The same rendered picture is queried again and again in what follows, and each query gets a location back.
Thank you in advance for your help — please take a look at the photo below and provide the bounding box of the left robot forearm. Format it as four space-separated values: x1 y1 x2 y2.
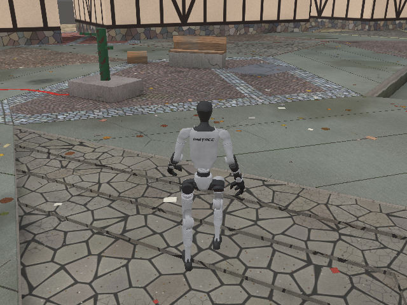
169 152 178 169

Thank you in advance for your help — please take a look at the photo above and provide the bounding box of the robot left upper arm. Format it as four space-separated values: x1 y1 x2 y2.
173 128 191 162

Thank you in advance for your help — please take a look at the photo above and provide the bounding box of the humanoid robot head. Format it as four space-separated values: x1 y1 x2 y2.
193 101 215 132

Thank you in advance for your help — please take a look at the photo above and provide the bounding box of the robot right upper arm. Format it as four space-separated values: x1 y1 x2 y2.
217 129 235 165

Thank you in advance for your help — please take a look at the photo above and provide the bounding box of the robot left shin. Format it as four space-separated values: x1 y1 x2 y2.
182 219 193 262

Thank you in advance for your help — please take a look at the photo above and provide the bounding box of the robot left hand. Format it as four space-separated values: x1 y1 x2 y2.
167 166 182 176

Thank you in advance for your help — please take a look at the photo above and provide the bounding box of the robot right hand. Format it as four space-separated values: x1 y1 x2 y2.
230 180 245 196

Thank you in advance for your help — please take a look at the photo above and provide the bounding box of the right robot forearm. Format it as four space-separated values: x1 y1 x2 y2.
229 155 243 182

